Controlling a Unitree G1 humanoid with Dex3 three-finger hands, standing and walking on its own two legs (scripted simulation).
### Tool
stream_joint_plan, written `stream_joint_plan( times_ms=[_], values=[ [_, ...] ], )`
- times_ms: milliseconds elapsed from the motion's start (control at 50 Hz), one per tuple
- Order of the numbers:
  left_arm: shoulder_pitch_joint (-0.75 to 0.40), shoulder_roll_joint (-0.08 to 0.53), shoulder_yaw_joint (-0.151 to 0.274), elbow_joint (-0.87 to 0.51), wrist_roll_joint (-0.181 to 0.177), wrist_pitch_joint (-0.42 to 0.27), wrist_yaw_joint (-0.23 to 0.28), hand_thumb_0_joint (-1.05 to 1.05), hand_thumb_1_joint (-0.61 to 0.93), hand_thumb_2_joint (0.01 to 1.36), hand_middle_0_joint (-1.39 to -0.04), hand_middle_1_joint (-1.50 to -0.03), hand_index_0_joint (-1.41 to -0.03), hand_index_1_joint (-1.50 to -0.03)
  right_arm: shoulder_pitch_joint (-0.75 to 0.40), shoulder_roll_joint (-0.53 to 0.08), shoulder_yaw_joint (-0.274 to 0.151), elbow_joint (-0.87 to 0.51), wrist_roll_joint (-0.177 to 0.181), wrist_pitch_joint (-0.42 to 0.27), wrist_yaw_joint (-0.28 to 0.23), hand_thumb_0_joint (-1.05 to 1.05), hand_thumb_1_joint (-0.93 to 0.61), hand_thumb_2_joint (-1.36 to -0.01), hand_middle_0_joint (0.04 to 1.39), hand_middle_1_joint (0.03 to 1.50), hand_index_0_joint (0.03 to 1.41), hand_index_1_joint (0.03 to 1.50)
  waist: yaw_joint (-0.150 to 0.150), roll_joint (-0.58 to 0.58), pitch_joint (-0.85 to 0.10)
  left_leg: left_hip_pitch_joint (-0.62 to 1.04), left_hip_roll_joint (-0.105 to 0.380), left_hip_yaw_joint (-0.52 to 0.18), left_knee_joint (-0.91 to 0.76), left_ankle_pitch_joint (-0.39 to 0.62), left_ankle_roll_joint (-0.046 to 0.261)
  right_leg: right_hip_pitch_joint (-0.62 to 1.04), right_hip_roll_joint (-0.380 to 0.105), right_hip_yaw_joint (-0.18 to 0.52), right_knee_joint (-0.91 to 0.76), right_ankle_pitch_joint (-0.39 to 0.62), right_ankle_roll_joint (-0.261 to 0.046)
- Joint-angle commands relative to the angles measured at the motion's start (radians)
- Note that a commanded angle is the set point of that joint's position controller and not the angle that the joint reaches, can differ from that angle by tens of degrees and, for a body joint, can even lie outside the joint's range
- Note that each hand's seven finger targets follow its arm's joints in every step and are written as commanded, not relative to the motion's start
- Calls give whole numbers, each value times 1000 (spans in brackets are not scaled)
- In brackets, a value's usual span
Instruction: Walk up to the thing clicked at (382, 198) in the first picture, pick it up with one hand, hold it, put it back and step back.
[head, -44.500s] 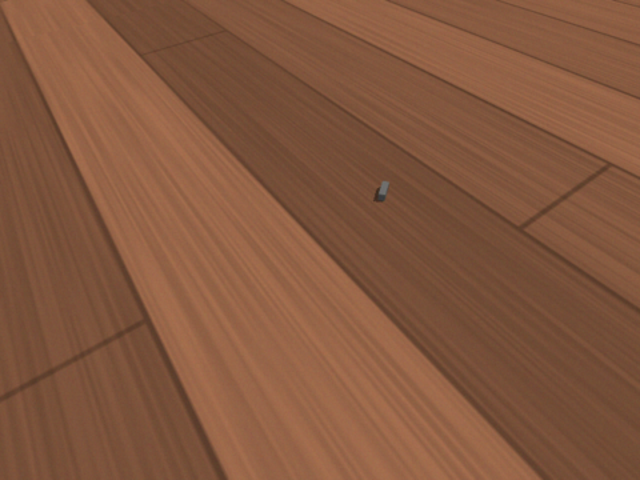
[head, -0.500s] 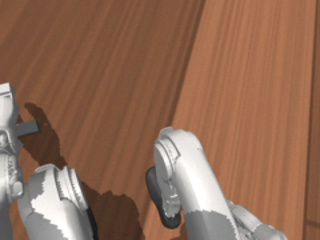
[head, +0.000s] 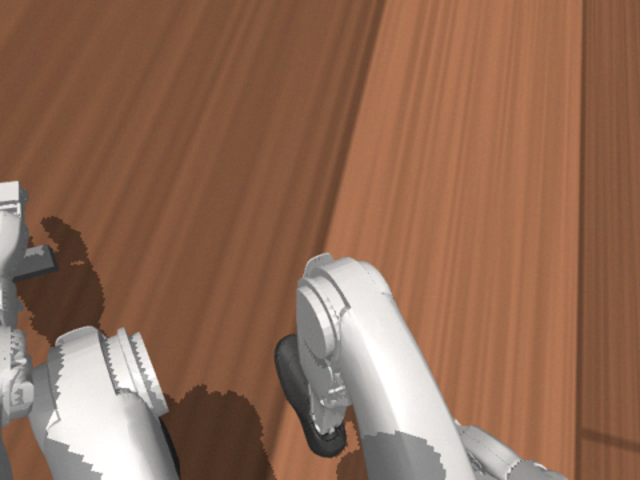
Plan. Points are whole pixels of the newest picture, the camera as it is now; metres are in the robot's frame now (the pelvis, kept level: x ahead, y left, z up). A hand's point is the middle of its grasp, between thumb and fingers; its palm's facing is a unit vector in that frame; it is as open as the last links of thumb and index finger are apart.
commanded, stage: rest palm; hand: left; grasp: from above
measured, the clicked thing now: (11, 268) +0.42 +0.27 -0.28
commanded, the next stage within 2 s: close in 0.38 s
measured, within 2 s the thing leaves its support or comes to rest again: neither
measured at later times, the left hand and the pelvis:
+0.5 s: hand (5, 274) +0.41 +0.27 -0.26, palm faces -0.47 -0.13 -0.87, open 14.0 cm; pelvis +0.00 +0.00 +0.00, yaw -1 degrees
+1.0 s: hand out of the picture +0.42 +0.29 -0.26, palm faces -0.48 -0.14 -0.87, open 12.9 cm; pelvis +0.00 +0.00 +0.01, yaw -1 degrees
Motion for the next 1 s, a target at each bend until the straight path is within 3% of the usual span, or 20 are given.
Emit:
stream_joint_plan(
  times_ms=[0,80,160,220,260,280,340,400,460,500,560,640,740,840,900,980],
  values=[
    [-282,120,15,-46,-57,74,21,0,-492,945,-57,-978,-64,-968,170,-331,-95,-9,18,-26,14,0,-889,-898,200,300,200,300,-72,398,-498,389,14,84,-305,118,10,237,35,-100,-223,153,-75],
    [-275,193,94,-13,-93,104,-48,0,-499,942,-59,-997,-66,-987,189,-325,-79,-34,33,-43,17,0,-895,-901,200,300,200,300,-58,388,-521,385,8,92,-291,167,19,291,27,-91,-216,198,-70],
    [-253,182,68,-17,-112,80,-132,0,-487,919,-57,-1020,-70,-1004,183,-318,-59,-54,35,-52,16,0,-899,-904,200,300,200,300,-62,421,-543,431,5,90,-286,208,16,333,28,-101,-200,236,-68],
    [-254,217,66,-77,-113,34,-152,0,-489,918,-65,-1010,-76,-996,197,-324,-48,-55,35,-46,10,0,-901,-905,200,301,200,301,-54,480,-610,502,9,87,-290,262,6,387,32,-110,-187,279,-72],
    [-279,229,60,-127,-105,-7,-142,0,-488,916,-65,-1010,-77,-996,206,-339,-43,-49,30,-41,6,0,-900,-905,200,301,200,301,-59,518,-644,545,13,81,-288,303,-2,414,35,-123,-179,314,-71],
    [-266,192,33,-112,-105,-22,-138,0,-493,916,-62,-1020,-75,-1005,178,-330,-34,-52,29,-44,7,0,-901,-905,200,301,200,301,-62,502,-613,513,12,88,-271,279,-1,409,38,-124,-180,306,-73],
    [-257,170,10,-103,-99,-49,-117,0,-473,916,-72,-999,-84,-984,199,-333,-26,-43,22,-34,7,0,-894,-901,200,301,200,301,-85,451,-593,467,11,96,-256,273,11,417,46,-129,-210,311,-67],
    [-247,204,27,-103,-84,-70,-73,0,-466,947,-96,-985,-98,-980,196,-346,-26,-32,20,-29,-1,0,-895,-902,200,301,200,301,-63,438,-582,455,13,99,-263,257,12,417,55,-119,-230,293,-70],
    [-219,162,0,-106,-67,-65,-28,0,-447,972,-93,-1014,-98,-1006,166,-337,-18,-42,7,-36,5,0,-894,-901,200,300,200,300,-73,408,-574,469,16,90,-266,254,5,405,60,-128,-221,284,-71],
    [-220,171,12,-88,-55,-51,6,0,-354,881,-150,-960,-168,-940,178,-349,-32,-29,10,-36,6,0,-882,-894,200,300,200,300,-76,406,-561,465,19,84,-272,242,3,383,59,-132,-224,267,-69],
    [-237,175,-2,-78,-39,-5,36,0,-322,844,-161,-942,-185,-916,162,-350,-46,-29,9,-43,7,0,-881,-893,200,300,200,300,-86,420,-505,446,19,84,-298,164,0,339,57,-124,-244,197,-72],
    [-290,176,-2,-84,-76,62,1,0,-342,854,-159,-940,-176,-920,153,-351,-53,-50,24,-58,15,0,-885,-896,200,300,200,300,-94,413,-482,413,21,76,-298,137,3,297,42,-114,-240,182,-68],
    [-261,211,53,-18,-119,91,-71,0,-328,828,-178,-930,-196,-910,200,-346,-45,-56,40,-67,18,0,-891,-898,200,300,200,300,-79,400,-518,416,17,76,-293,188,10,350,39,-108,-232,235,-64],
    [-282,199,13,-70,-145,51,-148,0,-297,787,-186,-947,-215,-916,183,-346,-26,-71,49,-78,14,0,-893,-899,200,300,200,300,-79,454,-549,476,17,67,-287,238,4,372,36,-123,-206,266,-68],
    [-293,221,15,-110,-131,4,-148,0,-292,783,-201,-929,-227,-902,198,-352,-21,-68,47,-65,7,0,-893,-900,200,300,200,300,-74,499,-594,510,20,67,-300,257,-3,413,43,-130,-203,284,-75],
    [-254,189,-15,-93,-128,-27,-144,0,-250,773,-240,-891,-262,-868,190,-345,-3,-75,40,-51,2,0,-891,-899,200,300,200,300,-87,433,-552,445,16,91,-271,236,10,426,52,-125,-234,283,-67]
  ],
)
